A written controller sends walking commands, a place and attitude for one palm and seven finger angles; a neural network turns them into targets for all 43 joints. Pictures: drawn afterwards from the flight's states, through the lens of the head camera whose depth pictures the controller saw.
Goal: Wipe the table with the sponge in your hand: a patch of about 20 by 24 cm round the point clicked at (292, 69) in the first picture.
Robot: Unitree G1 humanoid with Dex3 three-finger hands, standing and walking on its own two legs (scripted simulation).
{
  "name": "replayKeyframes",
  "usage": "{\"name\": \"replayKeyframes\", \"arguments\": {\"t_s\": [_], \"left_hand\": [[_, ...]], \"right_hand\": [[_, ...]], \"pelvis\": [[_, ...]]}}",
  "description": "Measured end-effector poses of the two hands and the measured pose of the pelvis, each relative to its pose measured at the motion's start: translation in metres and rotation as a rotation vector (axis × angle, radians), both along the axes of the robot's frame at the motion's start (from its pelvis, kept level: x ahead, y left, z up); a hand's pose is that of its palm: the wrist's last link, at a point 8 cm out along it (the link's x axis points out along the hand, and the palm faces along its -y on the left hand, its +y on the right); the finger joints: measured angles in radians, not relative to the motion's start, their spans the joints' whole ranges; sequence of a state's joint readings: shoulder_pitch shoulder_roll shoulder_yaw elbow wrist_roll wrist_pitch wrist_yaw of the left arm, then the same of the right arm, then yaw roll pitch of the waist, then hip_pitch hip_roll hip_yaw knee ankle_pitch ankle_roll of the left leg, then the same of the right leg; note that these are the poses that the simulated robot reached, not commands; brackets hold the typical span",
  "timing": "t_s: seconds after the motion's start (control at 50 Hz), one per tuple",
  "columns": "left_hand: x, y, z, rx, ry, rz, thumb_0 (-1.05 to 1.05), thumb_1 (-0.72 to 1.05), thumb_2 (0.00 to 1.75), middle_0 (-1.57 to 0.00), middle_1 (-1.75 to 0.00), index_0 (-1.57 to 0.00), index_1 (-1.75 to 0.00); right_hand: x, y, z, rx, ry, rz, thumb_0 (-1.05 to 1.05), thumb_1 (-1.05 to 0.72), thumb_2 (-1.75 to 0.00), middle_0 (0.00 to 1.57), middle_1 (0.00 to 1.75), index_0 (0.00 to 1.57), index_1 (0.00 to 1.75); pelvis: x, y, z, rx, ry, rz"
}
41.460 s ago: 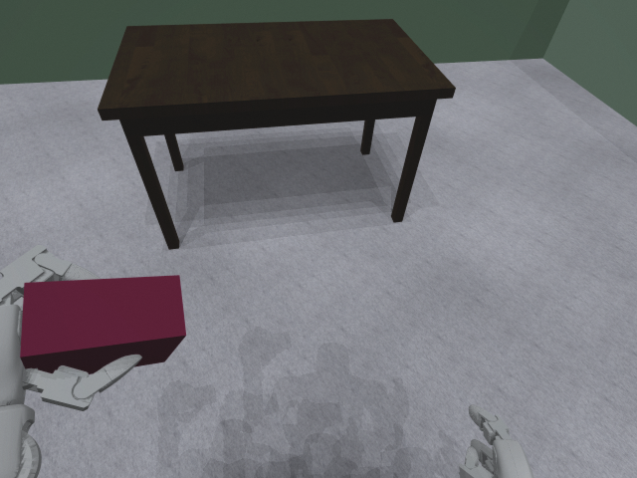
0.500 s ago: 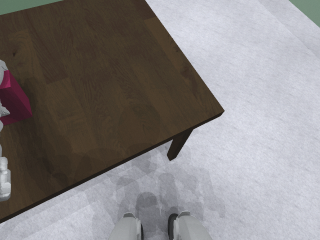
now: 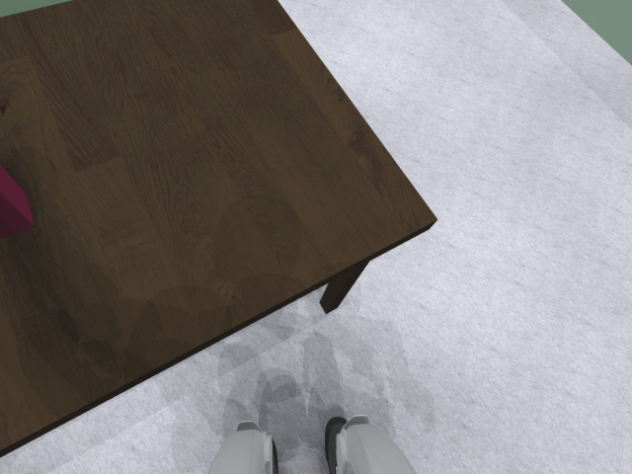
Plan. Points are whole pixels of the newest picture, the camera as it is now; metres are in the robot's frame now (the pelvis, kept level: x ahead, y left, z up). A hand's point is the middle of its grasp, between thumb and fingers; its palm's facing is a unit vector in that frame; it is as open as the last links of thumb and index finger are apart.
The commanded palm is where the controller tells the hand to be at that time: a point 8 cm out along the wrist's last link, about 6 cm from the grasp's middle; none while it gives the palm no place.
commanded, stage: slide back across to the first lane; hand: left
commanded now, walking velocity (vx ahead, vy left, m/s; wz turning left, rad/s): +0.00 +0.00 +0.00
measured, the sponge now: out of the picture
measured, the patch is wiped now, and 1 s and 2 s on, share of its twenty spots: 1.00 1.00 1.00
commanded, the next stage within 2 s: wipe back along the first lane in 0.30 s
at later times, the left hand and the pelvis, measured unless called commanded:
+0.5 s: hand out of the picture +0.41 +0.47 +0.02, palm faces -0.15 -0.03 -0.99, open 9.6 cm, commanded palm +0.41 +0.44 +0.06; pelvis +0.02 +0.01 +0.00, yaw +0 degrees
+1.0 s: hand out of the picture +0.37 +0.45 +0.02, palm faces -0.12 -0.01 -0.99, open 9.6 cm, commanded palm +0.35 +0.42 +0.04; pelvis +0.01 +0.02 +0.01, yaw +1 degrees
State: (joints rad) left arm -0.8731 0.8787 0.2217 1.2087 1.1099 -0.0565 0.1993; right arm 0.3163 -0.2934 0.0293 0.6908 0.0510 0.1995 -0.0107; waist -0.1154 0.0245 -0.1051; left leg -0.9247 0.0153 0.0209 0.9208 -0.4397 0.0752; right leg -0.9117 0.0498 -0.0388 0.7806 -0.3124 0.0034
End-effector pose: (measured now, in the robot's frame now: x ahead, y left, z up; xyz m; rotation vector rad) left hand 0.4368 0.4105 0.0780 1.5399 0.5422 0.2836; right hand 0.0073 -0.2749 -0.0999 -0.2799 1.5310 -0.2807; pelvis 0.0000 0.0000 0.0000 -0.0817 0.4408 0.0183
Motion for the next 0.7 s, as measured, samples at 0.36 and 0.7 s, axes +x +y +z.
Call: {"name": "replayKeyframes", "arguments": {"t_s": [0.36,0.7], "left_hand": [[-0.020,0.040,0.000,-0.012,0.018,0.002,-0.01,-0.50,1.10,-0.77,-1.35,-0.80,-1.39],[-0.046,0.042,-0.001,0.011,-0.004,0.007,-0.01,-0.49,1.10,-0.76,-1.35,-0.78,-1.39]], "right_hand": [[0.035,0.001,0.007,-0.028,0.011,0.031,0.00,-0.90,-0.90,0.21,0.30,0.20,0.30],[0.064,0.018,-0.001,0.032,-0.073,0.055,0.00,-0.90,-0.90,0.21,0.30,0.20,0.30]], "pelvis": [[0.017,0.009,0.004,-0.013,-0.006,0.011],[0.017,0.014,0.005,-0.014,-0.030,0.015]]}}
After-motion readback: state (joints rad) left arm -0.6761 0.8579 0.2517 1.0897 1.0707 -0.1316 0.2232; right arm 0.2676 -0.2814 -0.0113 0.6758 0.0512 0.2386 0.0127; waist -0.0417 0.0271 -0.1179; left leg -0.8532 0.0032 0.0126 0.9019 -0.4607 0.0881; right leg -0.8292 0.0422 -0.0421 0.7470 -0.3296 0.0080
